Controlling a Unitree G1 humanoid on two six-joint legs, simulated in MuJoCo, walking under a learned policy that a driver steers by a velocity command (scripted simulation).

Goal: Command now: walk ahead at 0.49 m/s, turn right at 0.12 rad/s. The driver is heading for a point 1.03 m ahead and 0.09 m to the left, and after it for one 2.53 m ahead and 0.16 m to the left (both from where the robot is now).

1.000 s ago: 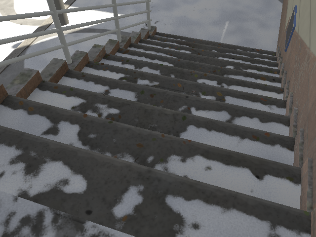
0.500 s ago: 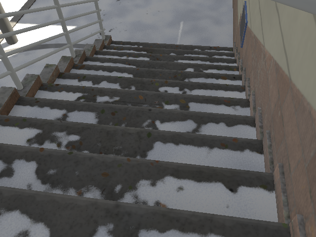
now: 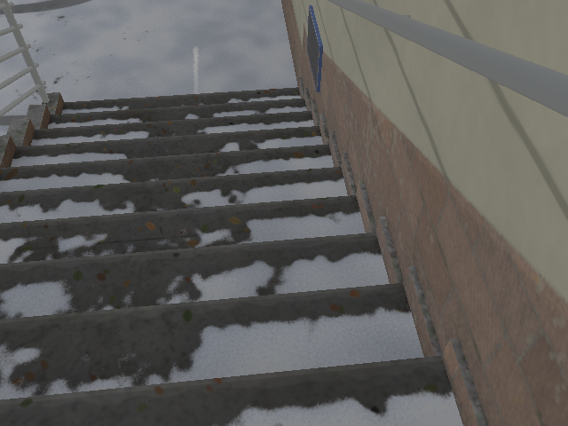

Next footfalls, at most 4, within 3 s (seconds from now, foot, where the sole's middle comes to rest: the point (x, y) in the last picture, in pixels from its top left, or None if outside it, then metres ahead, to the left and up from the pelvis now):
0.20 right None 0.22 -0.09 -0.78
0.82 left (212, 418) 0.55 0.18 -0.93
1.42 right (289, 328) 0.87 -0.04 -1.08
2.00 left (219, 283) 1.15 0.20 -1.23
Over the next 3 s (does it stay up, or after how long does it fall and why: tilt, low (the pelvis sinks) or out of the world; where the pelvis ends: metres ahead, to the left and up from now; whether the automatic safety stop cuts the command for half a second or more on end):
stays up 1.05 0.07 -0.45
